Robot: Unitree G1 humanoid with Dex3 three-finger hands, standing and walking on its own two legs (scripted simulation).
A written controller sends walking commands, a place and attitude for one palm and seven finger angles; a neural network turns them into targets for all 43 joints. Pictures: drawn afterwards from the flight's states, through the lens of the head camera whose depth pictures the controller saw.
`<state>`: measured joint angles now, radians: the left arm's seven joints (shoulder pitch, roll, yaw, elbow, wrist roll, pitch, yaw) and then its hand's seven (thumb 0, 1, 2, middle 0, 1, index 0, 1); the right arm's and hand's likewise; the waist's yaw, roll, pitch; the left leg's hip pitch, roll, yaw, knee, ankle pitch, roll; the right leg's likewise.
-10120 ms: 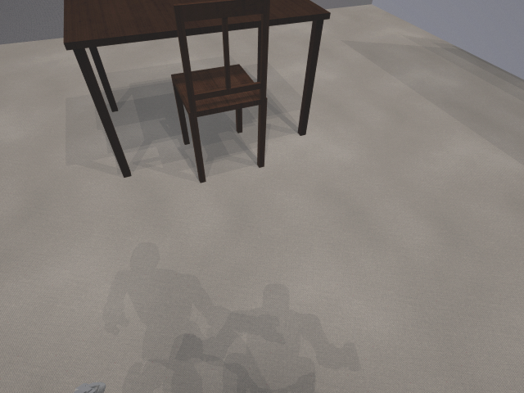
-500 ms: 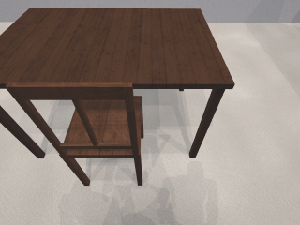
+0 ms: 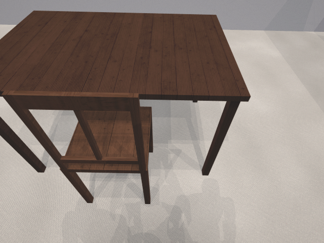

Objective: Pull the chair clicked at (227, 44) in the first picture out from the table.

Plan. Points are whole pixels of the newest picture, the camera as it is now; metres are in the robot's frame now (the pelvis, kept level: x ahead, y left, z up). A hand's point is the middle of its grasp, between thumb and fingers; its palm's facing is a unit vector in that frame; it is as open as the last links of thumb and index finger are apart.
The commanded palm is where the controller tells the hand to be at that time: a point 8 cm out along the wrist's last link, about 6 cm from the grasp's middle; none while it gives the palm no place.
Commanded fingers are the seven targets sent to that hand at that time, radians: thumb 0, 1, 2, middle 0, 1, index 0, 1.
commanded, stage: look again from close up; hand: left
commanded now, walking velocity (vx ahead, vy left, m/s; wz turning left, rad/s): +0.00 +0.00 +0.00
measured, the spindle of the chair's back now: (90, 137) +0.46 +0.29 -0.09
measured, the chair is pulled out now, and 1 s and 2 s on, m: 0.00 0.00 0.00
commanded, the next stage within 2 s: shuffle to correct the standing spot in 0.32 s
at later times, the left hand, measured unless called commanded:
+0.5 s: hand out of the picture -0.02 +0.15 -0.18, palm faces +0.03 -0.98 -0.17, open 7.3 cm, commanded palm none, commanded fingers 0.00 0.90 0.90 -0.20 -0.30 -0.20 -0.30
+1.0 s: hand out of the picture -0.02 +0.09 -0.18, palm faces +0.09 -0.99 -0.12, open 7.3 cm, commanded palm none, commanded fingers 0.00 0.90 0.90 -0.20 -0.30 -0.20 -0.30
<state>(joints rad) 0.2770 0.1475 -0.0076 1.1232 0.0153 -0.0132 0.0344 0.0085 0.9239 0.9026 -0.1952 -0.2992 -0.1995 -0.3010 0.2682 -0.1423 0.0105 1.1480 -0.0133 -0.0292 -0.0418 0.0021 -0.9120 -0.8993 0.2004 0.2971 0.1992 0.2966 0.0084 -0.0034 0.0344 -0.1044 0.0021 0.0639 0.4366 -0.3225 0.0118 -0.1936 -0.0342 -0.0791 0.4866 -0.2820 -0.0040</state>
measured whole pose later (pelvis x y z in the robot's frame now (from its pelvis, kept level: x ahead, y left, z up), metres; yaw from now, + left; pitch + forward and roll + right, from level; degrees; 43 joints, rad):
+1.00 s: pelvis +0.03 -0.05 -0.01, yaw +1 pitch +1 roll -1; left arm 0.38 0.11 0.02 1.09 0.03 -0.01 0.03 0.00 0.91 0.90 -0.19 -0.30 -0.20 -0.30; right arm 0.23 -0.13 -0.03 1.10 -0.01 0.00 -0.05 0.00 -0.91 -0.90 0.20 0.30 0.20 0.30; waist 0.03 -0.03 0.05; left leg -0.40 0.04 0.10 0.83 -0.44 -0.01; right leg -0.17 0.06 -0.13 0.48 -0.33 -0.10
